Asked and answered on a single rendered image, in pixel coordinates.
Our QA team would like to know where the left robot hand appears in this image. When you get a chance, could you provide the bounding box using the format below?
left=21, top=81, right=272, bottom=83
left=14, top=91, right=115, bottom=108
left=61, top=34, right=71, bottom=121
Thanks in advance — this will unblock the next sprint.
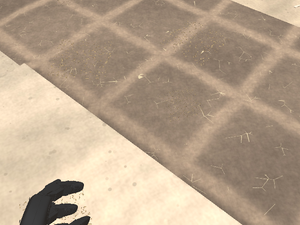
left=19, top=179, right=90, bottom=225

